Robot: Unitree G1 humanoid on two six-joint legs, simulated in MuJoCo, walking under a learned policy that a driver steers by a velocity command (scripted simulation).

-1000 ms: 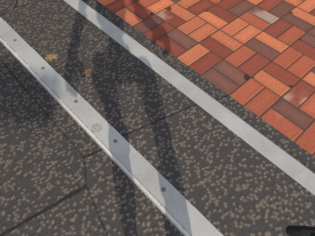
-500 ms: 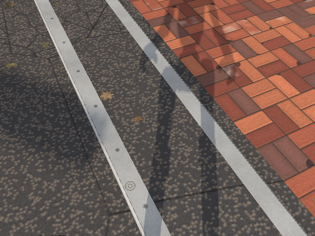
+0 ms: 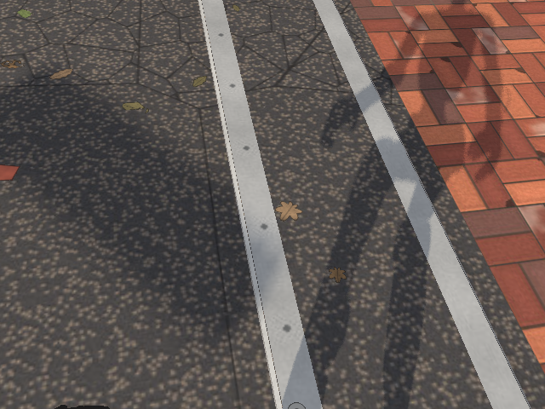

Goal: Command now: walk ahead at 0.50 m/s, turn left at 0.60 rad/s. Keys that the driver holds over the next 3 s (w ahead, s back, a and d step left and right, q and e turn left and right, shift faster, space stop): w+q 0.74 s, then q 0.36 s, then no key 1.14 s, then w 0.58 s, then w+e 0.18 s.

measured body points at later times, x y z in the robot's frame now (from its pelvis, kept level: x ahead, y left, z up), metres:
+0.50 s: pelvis +0.27 +0.01 +0.03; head +0.30 +0.05 +0.48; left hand +0.26 +0.32 -0.10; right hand +0.54 -0.19 -0.03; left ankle +0.32 +0.16 -0.67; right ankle +0.33 -0.11 -0.70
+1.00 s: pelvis +0.47 +0.21 +0.00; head +0.51 +0.27 +0.44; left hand +0.53 +0.55 -0.10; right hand +0.69 +0.01 -0.10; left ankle +0.38 +0.23 -0.74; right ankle +0.69 +0.17 -0.69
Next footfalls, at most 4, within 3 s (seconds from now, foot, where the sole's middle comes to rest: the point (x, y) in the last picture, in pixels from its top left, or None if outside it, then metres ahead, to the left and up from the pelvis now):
0.22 right None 0.37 -0.11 -0.74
0.72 left None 0.42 0.25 -0.78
1.12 right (136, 304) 0.74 0.29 -0.78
1.44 left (64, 385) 0.53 0.44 -0.78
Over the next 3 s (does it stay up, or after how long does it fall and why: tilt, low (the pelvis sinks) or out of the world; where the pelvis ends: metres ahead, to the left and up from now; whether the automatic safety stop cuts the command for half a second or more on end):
stays up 0.83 0.54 -0.03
